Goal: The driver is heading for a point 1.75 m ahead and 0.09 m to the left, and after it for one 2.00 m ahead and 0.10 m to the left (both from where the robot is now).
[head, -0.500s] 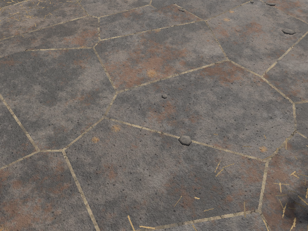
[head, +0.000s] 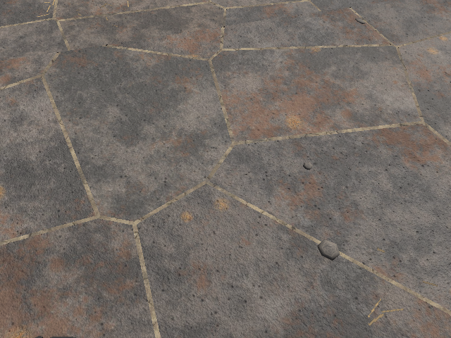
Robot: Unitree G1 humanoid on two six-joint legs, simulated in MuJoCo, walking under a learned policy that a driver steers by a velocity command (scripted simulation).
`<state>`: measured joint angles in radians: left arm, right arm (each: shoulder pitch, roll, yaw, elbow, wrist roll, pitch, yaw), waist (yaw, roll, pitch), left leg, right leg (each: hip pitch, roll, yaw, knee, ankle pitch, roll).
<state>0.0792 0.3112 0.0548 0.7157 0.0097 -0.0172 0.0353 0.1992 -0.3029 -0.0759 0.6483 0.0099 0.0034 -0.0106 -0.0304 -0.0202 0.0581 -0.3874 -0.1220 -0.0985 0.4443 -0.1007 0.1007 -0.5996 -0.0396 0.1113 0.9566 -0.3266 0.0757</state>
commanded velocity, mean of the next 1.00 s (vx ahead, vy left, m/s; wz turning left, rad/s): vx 0.44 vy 0.00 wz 0.33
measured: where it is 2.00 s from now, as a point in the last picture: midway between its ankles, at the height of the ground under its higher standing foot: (156, 174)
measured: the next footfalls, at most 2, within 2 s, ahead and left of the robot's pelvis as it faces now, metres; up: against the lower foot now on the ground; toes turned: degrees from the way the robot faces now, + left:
right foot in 0.22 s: +0.15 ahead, -0.16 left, +0.00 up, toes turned +13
left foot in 0.66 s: +0.35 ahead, +0.18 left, +0.00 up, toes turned +19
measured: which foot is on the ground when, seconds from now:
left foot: down 0.00-0.22, up 0.24-0.64, down 0.66-1.00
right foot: up 0.00-0.20, down 0.22-0.68, up 0.70-1.00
